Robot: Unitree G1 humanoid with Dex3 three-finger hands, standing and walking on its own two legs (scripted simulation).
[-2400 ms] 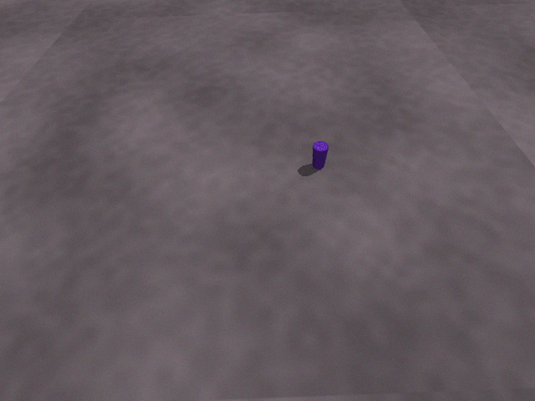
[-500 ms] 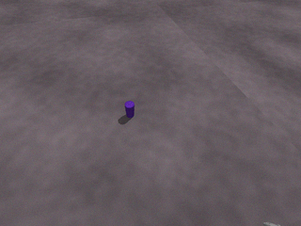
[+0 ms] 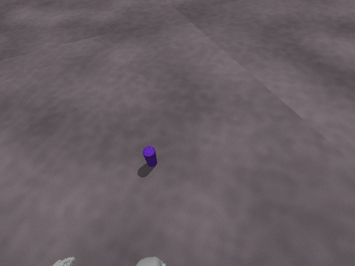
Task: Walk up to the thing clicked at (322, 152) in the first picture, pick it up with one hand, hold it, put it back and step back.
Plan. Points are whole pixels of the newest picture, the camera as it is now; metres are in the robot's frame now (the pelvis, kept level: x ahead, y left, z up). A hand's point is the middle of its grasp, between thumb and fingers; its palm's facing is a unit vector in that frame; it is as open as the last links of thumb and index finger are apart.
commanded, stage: walk up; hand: left
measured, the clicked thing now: (150, 157) +0.86 +0.24 -0.70
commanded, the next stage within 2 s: none
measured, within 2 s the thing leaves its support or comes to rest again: neither
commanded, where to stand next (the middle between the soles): +0.55 +0.04 m, yaw +1 degrees
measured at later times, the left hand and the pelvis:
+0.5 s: hand (76, 222) +0.27 +0.32 -0.14, palm faces -0.07 -0.93 -0.35, open 7.4 cm; pelvis +0.20 +0.05 +0.00, yaw +0 degrees
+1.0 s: hand (89, 180) +0.39 +0.31 -0.12, palm faces +0.02 -0.91 -0.41, open 7.4 cm; pelvis +0.37 +0.03 +0.00, yaw +2 degrees
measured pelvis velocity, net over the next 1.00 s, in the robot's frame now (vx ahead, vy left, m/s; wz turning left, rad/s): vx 0.37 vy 0.03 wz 0.03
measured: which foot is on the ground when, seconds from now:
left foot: up 0.00-0.18, down 0.20-0.64, up 0.66-1.00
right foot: down 0.00-0.24, up 0.26-0.60, down 0.62-1.00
